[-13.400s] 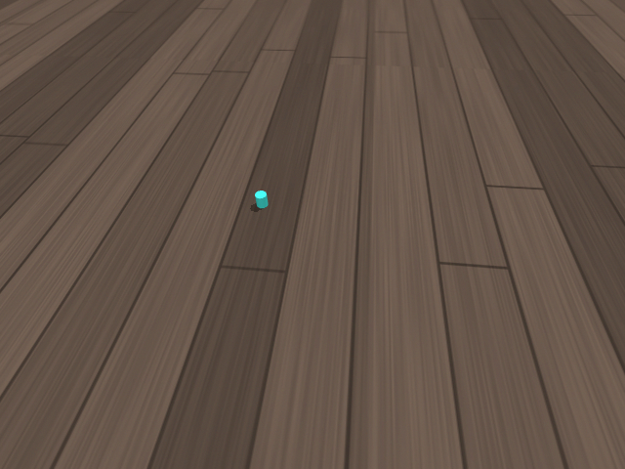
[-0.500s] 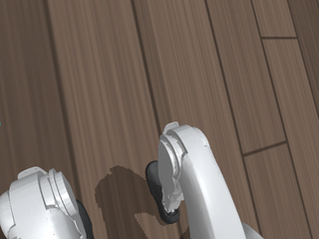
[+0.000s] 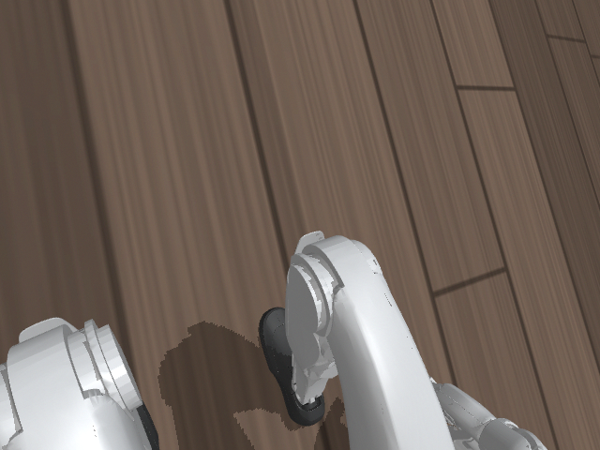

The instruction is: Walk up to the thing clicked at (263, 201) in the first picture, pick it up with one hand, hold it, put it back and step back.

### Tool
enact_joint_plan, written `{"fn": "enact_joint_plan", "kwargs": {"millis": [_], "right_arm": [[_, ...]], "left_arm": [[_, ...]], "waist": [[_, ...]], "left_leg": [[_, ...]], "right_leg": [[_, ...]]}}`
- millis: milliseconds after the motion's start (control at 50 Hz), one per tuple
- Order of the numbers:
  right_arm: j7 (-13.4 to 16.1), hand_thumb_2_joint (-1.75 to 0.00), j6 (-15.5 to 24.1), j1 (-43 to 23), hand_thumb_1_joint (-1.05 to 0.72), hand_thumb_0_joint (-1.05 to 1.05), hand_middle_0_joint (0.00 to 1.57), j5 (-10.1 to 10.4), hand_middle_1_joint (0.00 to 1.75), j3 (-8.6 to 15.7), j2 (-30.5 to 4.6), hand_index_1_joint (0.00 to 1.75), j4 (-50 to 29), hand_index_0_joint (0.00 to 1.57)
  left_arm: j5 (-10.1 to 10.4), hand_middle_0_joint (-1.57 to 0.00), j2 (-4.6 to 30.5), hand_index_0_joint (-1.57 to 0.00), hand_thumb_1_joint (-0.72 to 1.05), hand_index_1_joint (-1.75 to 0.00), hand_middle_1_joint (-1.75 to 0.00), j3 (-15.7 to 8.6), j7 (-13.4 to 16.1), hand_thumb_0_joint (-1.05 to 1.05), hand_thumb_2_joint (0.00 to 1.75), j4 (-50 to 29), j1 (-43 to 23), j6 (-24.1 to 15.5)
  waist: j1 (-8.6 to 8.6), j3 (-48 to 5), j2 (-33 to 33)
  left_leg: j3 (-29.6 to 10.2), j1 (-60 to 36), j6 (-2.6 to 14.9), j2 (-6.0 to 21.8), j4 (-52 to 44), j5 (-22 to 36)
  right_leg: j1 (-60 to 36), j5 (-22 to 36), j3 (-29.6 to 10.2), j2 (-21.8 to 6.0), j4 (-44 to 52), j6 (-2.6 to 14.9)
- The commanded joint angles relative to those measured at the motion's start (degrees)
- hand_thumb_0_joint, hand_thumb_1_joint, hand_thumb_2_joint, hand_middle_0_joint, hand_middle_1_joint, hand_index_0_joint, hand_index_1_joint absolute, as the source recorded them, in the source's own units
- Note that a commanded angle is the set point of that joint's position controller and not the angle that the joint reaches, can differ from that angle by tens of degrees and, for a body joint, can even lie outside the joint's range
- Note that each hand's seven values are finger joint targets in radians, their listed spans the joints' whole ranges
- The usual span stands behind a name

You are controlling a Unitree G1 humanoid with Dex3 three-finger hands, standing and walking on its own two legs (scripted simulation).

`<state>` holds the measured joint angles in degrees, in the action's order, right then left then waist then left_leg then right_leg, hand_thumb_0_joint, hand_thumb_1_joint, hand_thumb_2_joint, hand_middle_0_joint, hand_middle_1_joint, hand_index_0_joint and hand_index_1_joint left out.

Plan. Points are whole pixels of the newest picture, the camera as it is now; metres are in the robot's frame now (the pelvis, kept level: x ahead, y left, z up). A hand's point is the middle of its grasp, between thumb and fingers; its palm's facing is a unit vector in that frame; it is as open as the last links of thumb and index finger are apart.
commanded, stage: rest palm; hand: left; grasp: from above
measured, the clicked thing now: out of the picture +0.43 +0.32 -0.26
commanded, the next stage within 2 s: close in 0.14 s
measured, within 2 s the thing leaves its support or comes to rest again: neither
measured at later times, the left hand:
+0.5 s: hand out of the picture +0.42 +0.31 -0.25, palm faces -0.44 -0.15 -0.89, open 13.1 cm
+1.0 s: hand out of the picture +0.41 +0.32 -0.25, palm faces -0.47 -0.17 -0.87, open 12.0 cm
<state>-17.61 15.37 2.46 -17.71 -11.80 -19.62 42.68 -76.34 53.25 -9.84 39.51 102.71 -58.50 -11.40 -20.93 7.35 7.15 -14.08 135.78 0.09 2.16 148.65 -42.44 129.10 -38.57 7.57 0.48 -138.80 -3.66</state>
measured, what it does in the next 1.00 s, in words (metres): stands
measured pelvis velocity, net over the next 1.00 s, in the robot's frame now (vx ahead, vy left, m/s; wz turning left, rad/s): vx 0.00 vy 0.00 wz -0.02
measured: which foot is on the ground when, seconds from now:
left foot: down 0.00-1.00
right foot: down 0.00-1.00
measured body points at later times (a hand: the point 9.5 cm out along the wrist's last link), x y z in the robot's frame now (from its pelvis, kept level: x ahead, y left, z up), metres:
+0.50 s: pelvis +0.00 +0.00 +0.00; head +0.26 +0.12 +0.34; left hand +0.44 +0.31 -0.20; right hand +0.05 -0.26 -0.06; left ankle +0.06 +0.13 -0.26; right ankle +0.11 -0.13 -0.26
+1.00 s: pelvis +0.00 +0.00 +0.00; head +0.27 +0.12 +0.34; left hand +0.43 +0.32 -0.20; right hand +0.06 -0.25 -0.06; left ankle +0.06 +0.13 -0.26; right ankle +0.11 -0.13 -0.26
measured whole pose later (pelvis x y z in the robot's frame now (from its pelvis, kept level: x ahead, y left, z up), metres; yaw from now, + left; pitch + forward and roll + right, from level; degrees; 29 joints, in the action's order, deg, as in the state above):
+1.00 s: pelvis +0.00 +0.00 +0.00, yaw -1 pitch +27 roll -14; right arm -18.5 16.3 3.5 -17.3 -15.7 -19.4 41.7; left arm -73.7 55.4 -7.8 37.6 101.0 -57.0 -15.1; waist -20.3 10.3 7.5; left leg -15.6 134.3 -0.5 2.1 148.4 -42.8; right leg 127.5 -38.3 8.9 0.9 -137.7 -3.7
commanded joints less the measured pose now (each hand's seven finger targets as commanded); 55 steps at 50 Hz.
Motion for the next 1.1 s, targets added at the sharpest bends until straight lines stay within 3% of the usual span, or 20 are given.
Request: {"fn": "enact_joint_plan", "kwargs": {"millis": [0,80,160,220,260,360,500,540,640,660,700,820,900,920,1000,1080], "right_arm": [[-0.51,-0.9,0.88,10.75,-0.9,0.0,0.2,0.45,0.3,4.18,-17.39,0.3,1.05,0.2],[-0.51,-0.91,0.83,11.13,-0.91,0.0,0.2,0.53,0.3,3.77,-17.65,0.3,1.04,0.2],[-0.61,-0.9,0.07,12.51,-0.9,0.0,0.2,0.04,0.3,2.56,-17.46,0.3,1.26,0.2],[-0.63,-0.9,-0.12,12.2,-0.9,0.0,0.2,-0.1,0.3,1.54,-17.67,0.3,0.64,0.2],[-0.35,-0.9,0.01,11.45,-0.9,0.0,0.2,0.15,0.3,2.03,-18.27,0.3,1.12,0.2],[-0.32,-0.9,0.63,11.11,-0.89,0.0,0.2,0.0,0.3,1.64,-18.8,0.3,0.58,0.2],[-0.33,-0.9,1.4,10.21,-0.89,0.0,0.2,0.06,0.3,3.05,-19.67,0.3,0.7,0.2],[-0.7,-0.9,1.71,10.57,-0.9,0.0,0.2,0.26,0.3,2.91,-19.37,0.3,0.89,0.2],[-0.68,-0.9,2.13,10.76,-0.9,0.0,0.2,0.83,0.3,3.17,-19.65,0.3,0.91,0.2],[-0.84,-0.9,2.23,11.27,-0.9,0.0,0.2,0.79,0.3,3.35,-19.85,0.3,0.62,0.2],[-0.86,-0.9,2.12,10.42,-0.9,0.0,0.2,0.7,0.3,2.47,-19.19,0.3,0.39,0.2],[-0.91,-0.9,1.87,10.97,-0.9,0.0,0.2,0.84,0.3,1.93,-18.76,0.3,0.2,0.2],[-0.63,-0.9,1.39,11.16,-0.9,0.0,0.2,0.67,0.3,1.55,-19.11,0.3,0.28,0.2],[-0.58,-0.9,0.88,11.52,-0.9,0.0,0.2,0.61,0.3,1.76,-19.21,0.3,-0.05,0.2],[-0.55,-0.9,0.8,11.05,-0.9,0.0,0.2,-0.04,0.3,1.65,-19.01,0.3,-0.01,0.2],[-0.21,-0.9,0.82,11.72,-0.9,0.0,0.2,-0.04,0.3,2.39,-19.86,0.3,0.48,0.2]], "left_arm": [[2.01,-0.05,12.51,-0.08,-0.49,-1.03,-1.06,-0.2,-0.62,0.0,0.92,-5.96,-12.31,-0.15],[3.12,-0.05,12.38,-0.08,-0.49,-1.05,-1.08,0.54,-1.41,0.0,0.92,-7.39,-11.64,-2.14],[2.81,-0.05,13.41,-0.09,-0.48,-1.06,-1.1,0.53,-0.83,0.0,0.95,-6.59,-9.95,-3.96],[2.92,-0.07,13.3,-0.09,-0.46,-1.1,-1.12,1.08,-0.13,0.0,1.0,-5.76,-9.99,-4.83],[2.68,-0.08,13.33,-0.12,-0.42,-1.09,-1.13,1.59,0.58,0.0,0.97,-6.41,-10.16,-5.02],[2.21,-0.1,13.83,-0.15,-0.37,-1.07,-1.12,2.06,2.37,0.0,0.95,-6.98,-11.01,-4.61],[1.58,-0.12,14.09,-0.17,-0.34,-1.03,-1.08,1.97,3.87,0.0,0.89,-7.63,-12.64,-1.69],[1.65,-0.12,14.99,-0.17,-0.33,-1.03,-1.08,0.49,3.48,0.0,0.87,-5.82,-11.62,-0.58],[2.9,-0.13,15.35,-0.18,-0.32,-1.01,-1.07,-0.32,1.47,0.0,0.84,-5.66,-11.95,0.26],[3.06,-0.13,14.4,-0.19,-0.32,-1.0,-1.06,0.04,0.87,0.0,0.82,-4.4,-11.67,0.26],[3.18,-0.13,14.63,-0.2,-0.3,-1.01,-1.08,0.24,-0.16,0.0,0.81,-4.74,-10.22,-0.39],[3.8,-0.17,12.6,-0.25,-0.22,-1.02,-1.1,2.56,-1.72,0.0,0.82,-4.94,-9.55,-2.52],[3.6,-0.22,14.63,-0.3,-0.14,-1.02,-1.11,1.66,-0.35,0.0,0.8,-7.61,-11.24,-4.11],[3.06,-0.22,14.51,-0.31,-0.12,-1.03,-1.12,1.25,0.08,0.0,0.79,-6.43,-9.09,-3.96],[2.28,-0.27,12.59,-0.37,-0.03,-1.03,-1.13,2.74,1.55,0.0,0.79,-6.53,-10.46,-4.25],[1.88,-0.3,15.07,-0.41,0.03,-1.01,-1.12,1.19,3.22,0.0,0.75,-7.6,-11.89,-3.68]], "waist": [[-2.0,-34.2,-29.05],[-1.96,-36.09,-28.57],[-1.93,-37.21,-28.12],[-2.48,-35.54,-26.63],[-1.83,-34.67,-27.23],[-2.25,-33.53,-26.49],[-2.13,-33.99,-28.62],[-1.91,-33.38,-28.42],[-2.02,-33.35,-28.81],[-2.65,-32.58,-30.01],[-2.07,-33.08,-29.15],[-2.64,-32.56,-27.72],[-1.99,-34.46,-28.04],[-1.56,-35.31,-28.18],[-2.87,-33.24,-27.49],[-2.69,-34.86,-28.65]], "left_leg": [[6.07,-29.41,0.21,-0.21,-15.76,12.88],[6.02,-29.86,0.12,-0.07,-15.06,15.61],[6.21,-29.85,0.25,0.11,-14.34,17.94],[6.04,-28.6,0.48,0.11,-14.04,16.89],[6.0,-28.02,0.38,0.18,-14.53,15.06],[5.47,-27.27,0.32,0.19,-14.88,12.49],[5.39,-27.46,-0.09,0.48,-16.26,11.71],[5.1,-28.14,-0.15,0.56,-15.61,12.6],[5.15,-27.99,-0.09,0.42,-16.29,12.32],[5.0,-28.93,-0.29,0.35,-16.47,12.92],[4.6,-28.75,-0.29,0.45,-16.71,13.13],[5.47,-28.08,0.04,0.23,-15.22,13.81],[4.92,-28.67,-0.08,0.34,-16.03,14.43],[4.87,-29.19,-0.17,0.44,-16.62,15.03],[5.1,-28.28,-0.03,0.4,-16.02,13.47],[5.36,-29.17,-0.15,0.64,-16.4,14.04]], "right_leg": [[-17.52,14.66,7.33,2.31,10.11,3.84],[-20.51,17.33,7.24,2.58,10.41,3.9],[-23.12,19.4,7.51,3.13,10.75,3.83],[-23.08,18.87,7.68,3.25,10.89,3.73],[-21.98,16.86,7.65,3.56,11.37,4.0],[-20.25,14.17,8.16,3.37,11.39,4.02],[-19.97,13.56,7.65,3.58,12.09,4.28],[-18.91,14.4,7.99,3.25,11.15,4.08],[-19.28,14.08,7.7,3.28,11.61,4.21],[-18.7,14.6,7.89,2.99,11.14,4.23],[-19.36,14.75,8.3,3.21,11.0,4.15],[-20.93,15.86,7.98,3.09,11.27,3.9],[-21.71,16.07,8.27,3.3,11.56,4.07],[-22.68,16.46,8.14,3.76,11.75,4.32],[-21.18,15.42,8.53,3.63,11.96,4.12],[-22.45,15.8,7.84,3.89,12.72,4.26]]}}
